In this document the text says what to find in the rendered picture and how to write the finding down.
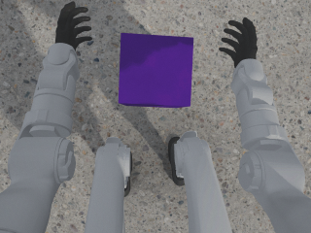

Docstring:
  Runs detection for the right robot upper arm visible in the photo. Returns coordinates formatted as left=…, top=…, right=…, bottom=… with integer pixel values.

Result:
left=237, top=150, right=311, bottom=233

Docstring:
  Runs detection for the left robot hand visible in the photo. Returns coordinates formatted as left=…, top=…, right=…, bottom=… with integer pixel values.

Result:
left=55, top=1, right=92, bottom=51

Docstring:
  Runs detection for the right robot hand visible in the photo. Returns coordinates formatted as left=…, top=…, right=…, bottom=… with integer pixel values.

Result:
left=219, top=17, right=258, bottom=68

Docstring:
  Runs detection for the carton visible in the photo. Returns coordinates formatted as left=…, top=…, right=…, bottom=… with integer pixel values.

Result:
left=118, top=33, right=194, bottom=108

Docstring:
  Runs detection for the right robot shin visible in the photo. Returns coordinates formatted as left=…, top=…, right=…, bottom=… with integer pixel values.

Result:
left=175, top=130, right=212, bottom=178

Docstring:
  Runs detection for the right robot thigh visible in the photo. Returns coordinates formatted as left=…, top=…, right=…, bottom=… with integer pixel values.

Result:
left=174, top=137, right=232, bottom=233

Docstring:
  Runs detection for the left robot forearm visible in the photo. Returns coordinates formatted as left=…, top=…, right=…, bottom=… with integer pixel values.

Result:
left=7, top=43, right=81, bottom=180

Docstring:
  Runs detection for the left robot upper arm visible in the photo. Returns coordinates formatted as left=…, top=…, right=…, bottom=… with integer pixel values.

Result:
left=0, top=137, right=76, bottom=233

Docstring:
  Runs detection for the right robot forearm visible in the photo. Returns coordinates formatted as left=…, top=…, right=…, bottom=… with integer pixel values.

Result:
left=230, top=58, right=305, bottom=188

